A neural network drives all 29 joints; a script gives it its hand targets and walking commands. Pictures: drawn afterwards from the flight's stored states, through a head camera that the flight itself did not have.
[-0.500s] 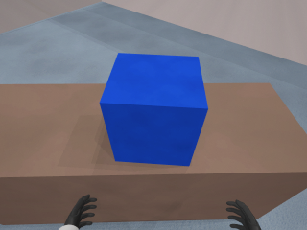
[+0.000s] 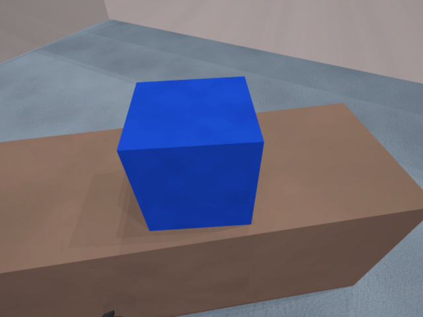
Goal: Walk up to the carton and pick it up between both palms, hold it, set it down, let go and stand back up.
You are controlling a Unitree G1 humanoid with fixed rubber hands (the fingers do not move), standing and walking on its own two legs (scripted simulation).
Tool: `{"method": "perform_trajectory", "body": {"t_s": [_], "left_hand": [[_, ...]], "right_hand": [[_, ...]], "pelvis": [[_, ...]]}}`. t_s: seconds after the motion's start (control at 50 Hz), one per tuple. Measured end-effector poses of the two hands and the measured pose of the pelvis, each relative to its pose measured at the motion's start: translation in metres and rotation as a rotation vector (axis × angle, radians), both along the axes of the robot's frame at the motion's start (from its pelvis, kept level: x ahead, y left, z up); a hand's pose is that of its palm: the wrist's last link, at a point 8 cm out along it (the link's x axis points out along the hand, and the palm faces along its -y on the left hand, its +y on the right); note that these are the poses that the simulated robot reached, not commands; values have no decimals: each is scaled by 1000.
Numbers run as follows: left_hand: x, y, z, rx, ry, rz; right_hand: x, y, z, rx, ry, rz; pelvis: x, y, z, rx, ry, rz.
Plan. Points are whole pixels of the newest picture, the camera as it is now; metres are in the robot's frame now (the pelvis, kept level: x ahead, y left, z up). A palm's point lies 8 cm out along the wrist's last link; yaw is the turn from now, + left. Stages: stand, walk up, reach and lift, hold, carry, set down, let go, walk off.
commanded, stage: stand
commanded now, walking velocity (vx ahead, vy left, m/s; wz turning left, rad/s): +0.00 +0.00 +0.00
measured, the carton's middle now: (195, 155) +0.51 +0.06 +0.01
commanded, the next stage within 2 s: none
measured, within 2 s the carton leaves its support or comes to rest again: neither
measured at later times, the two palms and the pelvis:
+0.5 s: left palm out of the picture +0.09 +0.25 -0.10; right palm out of the picture +0.05 -0.26 -0.12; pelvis +0.01 +0.01 +0.00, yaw -2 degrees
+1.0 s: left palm out of the picture +0.05 +0.25 -0.12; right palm out of the picture -0.01 -0.23 -0.14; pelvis +0.00 +0.02 +0.00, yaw -3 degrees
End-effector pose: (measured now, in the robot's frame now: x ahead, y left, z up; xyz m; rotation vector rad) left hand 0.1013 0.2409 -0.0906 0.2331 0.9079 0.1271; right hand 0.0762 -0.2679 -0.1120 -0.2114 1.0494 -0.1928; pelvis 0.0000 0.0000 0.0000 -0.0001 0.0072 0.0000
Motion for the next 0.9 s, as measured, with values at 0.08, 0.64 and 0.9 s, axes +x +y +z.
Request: {"method": "perform_trajectory", "body": {"t_s": [0.08,0.64,0.9], "left_hand": [[-2,0,-1,-5,10,-1],[-8,9,-16,-3,111,12],[-34,14,-28,-3,228,40]], "right_hand": [[-8,6,-4,15,18,-5],[-39,21,-13,21,106,-101],[-74,32,-21,39,229,-136]], "pelvis": [[-1,3,0,5,3,-9],[5,15,1,8,-15,-48],[5,18,3,10,-28,-56]]}}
